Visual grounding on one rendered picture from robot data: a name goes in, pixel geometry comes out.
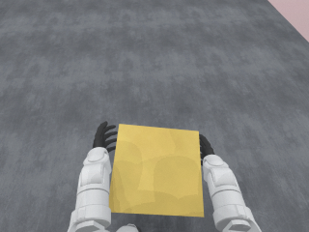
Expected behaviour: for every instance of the carton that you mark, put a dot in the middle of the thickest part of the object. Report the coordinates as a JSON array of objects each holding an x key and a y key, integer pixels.
[{"x": 157, "y": 171}]

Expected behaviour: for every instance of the robot left forearm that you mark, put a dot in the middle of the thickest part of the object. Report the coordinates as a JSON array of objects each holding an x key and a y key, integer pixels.
[{"x": 92, "y": 210}]

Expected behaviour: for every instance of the right robot hand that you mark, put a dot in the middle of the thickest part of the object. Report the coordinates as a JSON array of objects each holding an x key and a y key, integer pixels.
[{"x": 205, "y": 148}]

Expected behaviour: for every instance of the left robot hand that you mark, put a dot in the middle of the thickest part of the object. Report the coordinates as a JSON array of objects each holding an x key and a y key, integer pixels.
[{"x": 100, "y": 137}]

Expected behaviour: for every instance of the robot right forearm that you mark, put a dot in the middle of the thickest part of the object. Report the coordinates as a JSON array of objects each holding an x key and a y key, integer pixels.
[{"x": 230, "y": 211}]

